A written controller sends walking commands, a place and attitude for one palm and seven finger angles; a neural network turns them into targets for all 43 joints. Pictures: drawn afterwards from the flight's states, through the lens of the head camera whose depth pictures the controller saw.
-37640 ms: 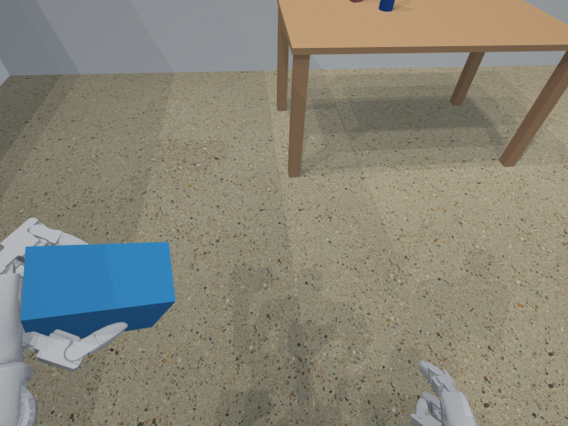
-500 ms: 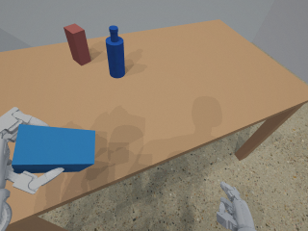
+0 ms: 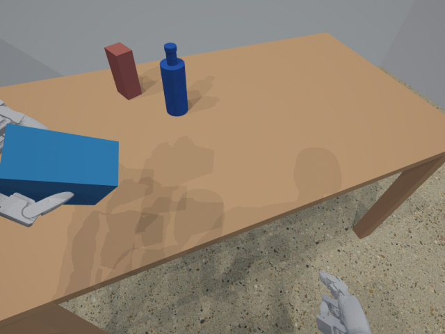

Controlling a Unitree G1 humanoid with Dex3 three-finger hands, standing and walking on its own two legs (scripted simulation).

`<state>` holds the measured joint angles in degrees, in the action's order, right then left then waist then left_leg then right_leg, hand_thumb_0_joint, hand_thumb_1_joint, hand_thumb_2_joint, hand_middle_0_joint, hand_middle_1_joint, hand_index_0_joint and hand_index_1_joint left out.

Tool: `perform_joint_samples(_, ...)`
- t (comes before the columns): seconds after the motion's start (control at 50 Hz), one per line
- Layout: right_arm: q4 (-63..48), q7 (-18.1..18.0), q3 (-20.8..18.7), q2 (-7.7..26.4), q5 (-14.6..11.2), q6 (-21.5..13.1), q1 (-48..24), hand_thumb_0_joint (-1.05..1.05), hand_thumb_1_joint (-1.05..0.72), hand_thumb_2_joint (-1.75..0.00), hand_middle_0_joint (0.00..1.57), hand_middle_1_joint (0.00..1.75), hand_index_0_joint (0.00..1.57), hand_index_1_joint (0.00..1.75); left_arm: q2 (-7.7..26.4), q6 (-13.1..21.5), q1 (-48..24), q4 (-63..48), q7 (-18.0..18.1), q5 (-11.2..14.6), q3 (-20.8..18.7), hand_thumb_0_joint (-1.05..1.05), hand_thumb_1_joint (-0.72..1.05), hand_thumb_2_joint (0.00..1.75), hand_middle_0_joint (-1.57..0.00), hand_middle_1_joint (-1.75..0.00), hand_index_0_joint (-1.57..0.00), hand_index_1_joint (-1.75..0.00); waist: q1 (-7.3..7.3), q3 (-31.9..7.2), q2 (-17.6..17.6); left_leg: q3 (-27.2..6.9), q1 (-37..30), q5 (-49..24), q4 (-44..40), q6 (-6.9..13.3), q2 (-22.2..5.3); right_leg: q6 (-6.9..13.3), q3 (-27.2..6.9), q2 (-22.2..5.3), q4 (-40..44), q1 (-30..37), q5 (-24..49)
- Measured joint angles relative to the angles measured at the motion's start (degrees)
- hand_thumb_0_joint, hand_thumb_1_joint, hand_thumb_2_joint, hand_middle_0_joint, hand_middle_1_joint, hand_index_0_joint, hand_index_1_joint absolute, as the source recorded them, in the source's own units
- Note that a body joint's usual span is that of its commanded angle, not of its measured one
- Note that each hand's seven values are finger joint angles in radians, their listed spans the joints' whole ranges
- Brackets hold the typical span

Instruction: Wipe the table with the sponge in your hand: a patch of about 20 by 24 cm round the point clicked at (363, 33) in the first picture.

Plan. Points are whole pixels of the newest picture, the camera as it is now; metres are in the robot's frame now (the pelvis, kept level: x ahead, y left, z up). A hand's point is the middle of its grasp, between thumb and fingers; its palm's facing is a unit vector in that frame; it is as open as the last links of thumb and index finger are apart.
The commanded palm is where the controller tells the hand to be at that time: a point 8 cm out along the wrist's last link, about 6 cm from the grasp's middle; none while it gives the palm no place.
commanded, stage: turn the palm down, sponge in hand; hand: left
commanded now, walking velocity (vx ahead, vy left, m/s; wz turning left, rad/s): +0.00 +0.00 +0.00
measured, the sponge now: (75, 173) +0.28 +0.25 +0.16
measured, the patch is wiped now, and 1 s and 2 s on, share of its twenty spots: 0.00 0.00 0.00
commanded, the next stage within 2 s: none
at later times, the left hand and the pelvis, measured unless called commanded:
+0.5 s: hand (62, 228) +0.21 +0.25 +0.13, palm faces +0.29 -0.55 -0.78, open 10.6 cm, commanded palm +0.17 +0.26 +0.18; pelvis -0.01 -0.06 -0.01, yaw +2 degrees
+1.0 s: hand (79, 233) +0.22 +0.24 +0.11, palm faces +0.17 -0.38 -0.91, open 10.6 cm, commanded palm +0.19 +0.26 +0.18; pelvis +0.01 -0.04 -0.01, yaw +1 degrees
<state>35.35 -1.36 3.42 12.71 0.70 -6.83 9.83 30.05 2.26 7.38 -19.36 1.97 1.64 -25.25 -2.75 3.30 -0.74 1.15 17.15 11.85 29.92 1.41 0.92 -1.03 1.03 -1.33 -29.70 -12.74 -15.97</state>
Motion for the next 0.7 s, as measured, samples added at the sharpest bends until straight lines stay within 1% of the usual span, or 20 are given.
perform_joint_samples(0.02, 0.2, 0.3, -0.1, 0.2, -0.4, 0.1, -0.4, 0.01, -0.9, -0.9, 0.2, 0.3, 0.2, 0.3, -1.1, -2.5, 1.1, -0.5, -0.6, 1.2, -0.6, -0.01, -0.53, 1.04, -0.69, -1.29, -0.69, -1.29, 0.18, -0.7, 0.6, 0.3, -0.3, 0.2, 0.0, 0.0, -0.2, 0.0, -0.3, 0.2, -0.1, 0.1, -0.1)
perform_joint_samples(0.04, 0.1, 0.5, -0.2, 0.4, -0.8, 0.4, -0.5, 0.01, -0.9, -0.9, 0.2, 0.3, 0.2, 0.3, -2.0, -4.9, 2.8, -1.2, -1.2, 1.5, -0.4, 0.0, -0.53, 1.04, -0.68, -1.29, -0.69, -1.3, 0.39, -1.3, 1.3, 0.5, -0.5, 0.4, 0.0, -0.1, -0.3, 0.1, -0.5, 0.3, -0.1, 0.3, -0.2)
perform_joint_samples(0.06, -0.3, 0.6, -0.3, 0.7, -1.1, 0.6, -0.6, 0.01, -0.9, -0.9, 0.2, 0.3, 0.2, 0.3, -2.7, -6.8, 5.0, -2.1, -1.9, 0.9, 0.3, 0.0, -0.53, 1.04, -0.68, -1.3, -0.69, -1.3, 0.56, -1.8, 2.0, 0.6, -0.7, 0.5, 0.1, -0.1, -0.4, 0.2, -0.6, 0.3, -0.3, 0.4, -0.3)
perform_joint_samples(0.08, -0.8, 0.8, -0.4, 1.1, -1.5, 1.0, -0.8, 0.01, -0.9, -0.9, 0.2, 0.3, 0.2, 0.3, -3.1, -8.5, 7.6, -3.1, -2.5, -0.2, 1.4, 0.0, -0.53, 1.04, -0.68, -1.3, -0.69, -1.3, 0.69, -2.0, 2.6, 0.7, -0.9, 0.6, 0.3, -0.1, -0.5, 0.3, -0.7, 0.4, -0.6, 0.5, -0.5)
perform_joint_samples(0.1, -1.5, 0.8, -0.4, 1.3, -1.6, 1.5, -1.1, 0.01, -0.91, -0.9, 0.2, 0.3, 0.2, 0.3, -3.3, -9.6, 10.3, -4.1, -3.0, -1.7, 2.9, 0.0, -0.53, 1.04, -0.68, -1.3, -0.69, -1.3, 0.8, -2.1, 3.1, 0.7, -0.9, 0.8, 0.5, -0.1, -0.5, 0.4, -0.7, 0.5, -1.0, 0.4, -0.7)
perform_joint_samples(0.12, -2.0, 0.8, -0.5, 1.5, -1.4, 1.8, -1.3, 0.01, -0.91, -0.9, 0.2, 0.3, 0.2, 0.3, -3.5, -9.9, 12.9, -4.9, -3.3, -3.1, 4.4, 0.0, -0.53, 1.04, -0.68, -1.3, -0.69, -1.3, 0.89, -2.0, 3.4, 0.6, -0.8, 0.8, 0.8, -0.2, -0.6, 0.6, -0.6, 0.5, -1.5, 0.2, -0.9)
perform_joint_samples(0.16, -2.7, 0.3, -0.7, 1.5, -0.8, 2.1, -1.9, 0.01, -0.91, -0.9, 0.2, 0.3, 0.2, 0.3, -3.5, -8.4, 17.2, -6.0, -3.4, -4.7, 6.7, 0.0, -0.53, 1.04, -0.68, -1.3, -0.69, -1.3, 0.93, -1.7, 3.4, 0.1, 0.1, 1.0, 1.8, -0.6, -0.7, 0.9, -0.1, 0.7, -2.9, -0.7, -1.5)
perform_joint_samples(0.2, -2.6, -0.5, -1.0, 1.1, -0.2, 1.7, -2.1, 0.01, -0.91, -0.9, 0.2, 0.3, 0.2, 0.3, -2.8, -5.1, 19.2, -6.5, -2.4, -5.5, 7.6, 0.0, -0.53, 1.04, -0.68, -1.29, -0.69, -1.3, 0.29, -1.4, 2.8, -0.7, 1.4, 1.3, 3.1, -1.1, -1.0, 1.4, 0.6, 1.0, -4.6, -1.9, -2.2)
perform_joint_samples(0.26, -1.2, -1.4, -1.6, 0.3, 0.8, 0.6, -2.1, 0.01, -0.91, -0.9, 0.2, 0.3, 0.2, 0.3, -2.1, 1.3, 17.9, -5.8, 1.0, -7.1, 6.6, 0.0, -0.53, 1.04, -0.69, -1.29, -0.7, -1.29, -1.01, -1.2, 1.7, -2.5, 3.5, 1.7, 5.3, -2.2, -1.5, 2.5, 2.4, 1.6, -6.6, -3.3, -3.2)
perform_joint_samples(0.3, -0.1, -1.6, -1.8, 0.2, 1.0, 0.4, -1.9, 0.01, -0.91, -0.9, 0.2, 0.3, 0.2, 0.3, -1.6, 3.4, 14.8, -4.5, 3.3, -8.7, 5.2, 0.0, -0.53, 1.04, -0.69, -1.29, -0.7, -1.29, -1.71, -1.4, 1.6, -3.8, 4.7, 2.1, 6.8, -2.8, -1.9, 3.2, 3.6, 2.1, -7.5, -3.9, -3.7)
perform_joint_samples(0.34, 0.8, -1.9, -1.7, 0.4, 1.0, 0.7, -1.7, 0.01, -0.91, -0.9, 0.2, 0.3, 0.2, 0.3, -1.2, 3.4, 11.1, -1.9, 4.6, -10.0, 4.1, 0.0, -0.53, 1.04, -0.69, -1.29, -0.7, -1.29, -1.95, -1.9, 2.1, -4.9, 5.3, 2.4, 7.8, -3.2, -2.1, 3.7, 4.7, 2.4, -8.1, -4.1, -4.1)
perform_joint_samples(0.38, 1.4, -2.6, -1.4, 0.8, 0.5, 1.4, -1.5, 0.01, -0.91, -0.9, 0.2, 0.3, 0.2, 0.3, -0.5, 0.9, 7.9, 1.6, 4.3, -10.7, 3.8, 0.0, -0.53, 1.04, -0.69, -1.29, -0.7, -1.29, -1.95, -2.4, 3.1, -5.4, 5.3, 2.6, 8.0, -3.2, -2.3, 4.1, 5.2, 2.7, -8.3, -3.9, -4.3)
perform_joint_samples(0.42, 1.3, -3.4, -1.1, 1.3, -0.3, 2.1, -1.2, 0.01, -0.91, -0.9, 0.2, 0.3, 0.2, 0.3, 0.4, -3.3, 5.8, 5.2, 2.5, -11.4, 4.5, 0.0, -0.53, 1.04, -0.69, -1.29, -0.69, -1.29, -1.76, -2.7, 4.2, -5.3, 4.6, 2.6, 7.6, -3.1, -2.4, 4.3, 5.1, 2.8, -8.1, -3.4, -4.3)
perform_joint_samples(0.46, 0.6, -4.2, -0.8, 1.8, -0.9, 2.7, -0.8, 0.01, -0.91, -0.9, 0.2, 0.3, 0.2, 0.3, 1.5, -7.2, 5.1, 7.9, 0.0, -12.5, 6.1, 0.0, -0.53, 1.04, -0.69, -1.29, -0.69, -1.29, -1.38, -2.9, 5.2, -4.8, 3.9, 2.6, 6.9, -2.7, -2.5, 4.4, 4.6, 2.9, -7.8, -3.1, -4.3)
perform_joint_samples(0.5, -0.2, -4.7, -0.8, 2.3, -1.3, 2.8, -0.7, 0.01, -0.91, -0.9, 0.2, 0.3, 0.2, 0.3, 2.4, -9.0, 5.9, 8.7, -2.3, -13.9, 7.8, 0.0, -0.53, 1.04, -0.68, -1.29, -0.69, -1.3, -0.84, -2.8, 6.1, -4.2, 3.4, 2.6, 6.6, -2.5, -2.7, 4.5, 4.0, 3.1, -7.9, -3.0, -4.3)
perform_joint_samples(0.54, -0.9, -5.0, -1.2, 2.4, -1.2, 2.6, -0.5, 0.01, -0.91, -0.9, 0.2, 0.3, 0.2, 0.3, 2.8, -7.9, 7.7, 7.8, -4.0, -14.6, 8.9, 0.0, -0.53, 1.04, -0.68, -1.29, -0.69, -1.3, -0.26, -2.7, 6.4, -3.6, 3.4, 2.8, 6.5, -2.4, -2.9, 4.7, 3.4, 3.2, -8.2, -3.5, -4.5)
perform_joint_samples(0.6, -1.4, -5.0, -2.0, 2.1, -0.9, 2.1, 0.2, 0.01, -0.91, -0.9, 0.2, 0.3, 0.2, 0.3, 3.2, -3.7, 11.4, 3.4, -4.5, -14.5, 8.6, 0.0, -0.53, 1.04, -0.69, -1.29, -0.69, -1.3, -0.02, -2.7, 5.7, -2.9, 4.0, 3.5, 7.1, -2.6, -3.4, 4.9, 2.7, 3.6, -9.0, -4.4, -5.1)
perform_joint_samples(0.66, -1.4, -4.4, -3.0, 2.0, -0.7, 2.0, 1.5, 0.01, -0.91, -0.9, 0.2, 0.3, 0.2, 0.3, 3.7, -0.2, 14.3, -1.5, -2.2, -14.8, 7.1, 0.0, -0.53, 1.04, -0.69, -1.29, -0.69, -1.29, -0.33, -3.4, 4.5, -2.7, 4.8, 4.3, 8.0, -3.2, -3.6, 5.0, 2.4, 3.8, -9.9, -5.3, -5.9)
perform_joint_samples(0.7, -1.5, -4.0, -3.6, 2.3, -0.8, 2.4, 2.2, 0.01, -0.91, -0.9, 0.2, 0.3, 0.2, 0.3, 3.9, -0.2, 15.7, -3.4, 0.2, -15.6, 5.9, 0.0, -0.53, 1.04, -0.69, -1.29, -0.7, -1.29, -0.7, -3.9, 4.2, -2.6, 5.1, 4.9, 8.5, -3.6, -3.7, 5.0, 2.3, 3.8, -10.3, -5.7, -6.4)
